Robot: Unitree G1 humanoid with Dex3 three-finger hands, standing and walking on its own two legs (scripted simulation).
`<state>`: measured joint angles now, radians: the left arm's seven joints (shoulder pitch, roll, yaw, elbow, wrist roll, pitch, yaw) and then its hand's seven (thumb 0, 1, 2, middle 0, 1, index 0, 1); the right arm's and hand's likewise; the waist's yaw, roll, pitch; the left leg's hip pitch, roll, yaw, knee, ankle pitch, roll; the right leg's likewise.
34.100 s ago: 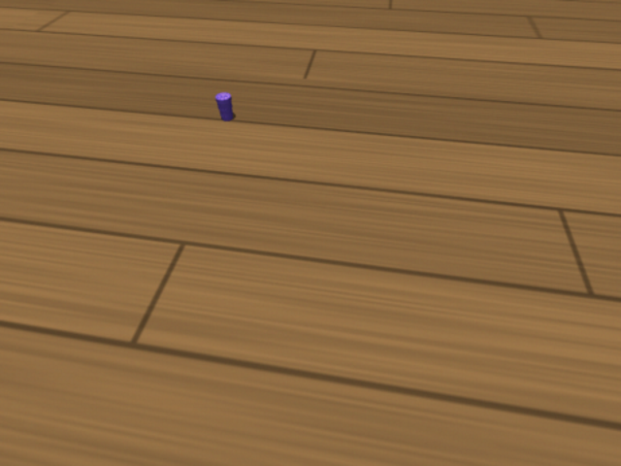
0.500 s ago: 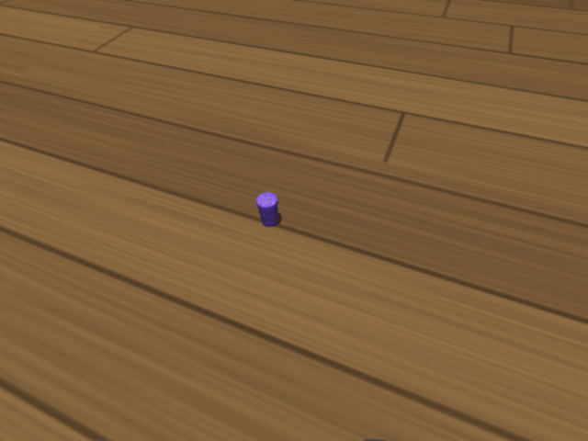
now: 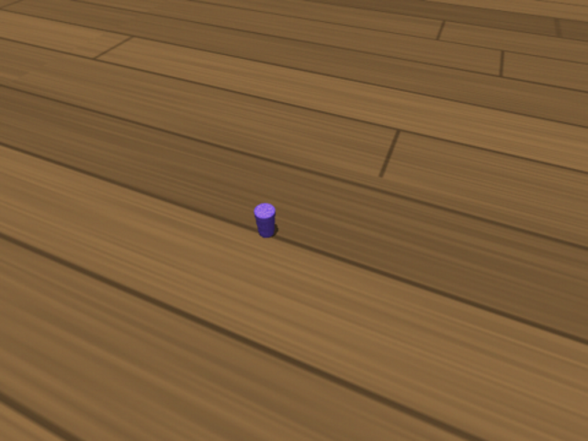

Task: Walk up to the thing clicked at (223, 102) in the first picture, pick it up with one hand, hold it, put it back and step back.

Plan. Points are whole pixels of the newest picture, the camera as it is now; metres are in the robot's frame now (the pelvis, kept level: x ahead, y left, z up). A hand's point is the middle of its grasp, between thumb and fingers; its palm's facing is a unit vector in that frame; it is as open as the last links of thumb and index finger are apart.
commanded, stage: step back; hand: left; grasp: from the side
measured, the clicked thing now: (265, 221) +1.07 +0.15 -0.70
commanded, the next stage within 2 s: stand in 0.36 s
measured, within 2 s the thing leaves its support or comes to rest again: neither
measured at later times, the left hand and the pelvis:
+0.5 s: hand out of the picture +0.14 +0.25 -0.14, palm faces +0.01 -0.94 -0.33, open 7.4 cm; pelvis +0.02 +0.00 +0.01, yaw +0 degrees
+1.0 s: hand out of the picture +0.07 +0.25 -0.14, palm faces -0.01 -0.94 -0.34, open 7.4 cm; pelvis +0.00 -0.01 +0.02, yaw +0 degrees
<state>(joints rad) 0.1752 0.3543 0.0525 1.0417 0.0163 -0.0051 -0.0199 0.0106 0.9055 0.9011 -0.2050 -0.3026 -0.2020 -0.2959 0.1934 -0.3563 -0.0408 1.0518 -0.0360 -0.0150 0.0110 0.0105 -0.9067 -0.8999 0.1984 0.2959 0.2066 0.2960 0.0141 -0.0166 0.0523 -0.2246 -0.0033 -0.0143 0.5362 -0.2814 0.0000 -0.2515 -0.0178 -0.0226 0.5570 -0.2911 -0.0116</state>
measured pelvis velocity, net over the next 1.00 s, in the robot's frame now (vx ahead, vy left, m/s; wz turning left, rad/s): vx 0.00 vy -0.01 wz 0.00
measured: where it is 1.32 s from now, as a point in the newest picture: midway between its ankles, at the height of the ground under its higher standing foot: outside the picture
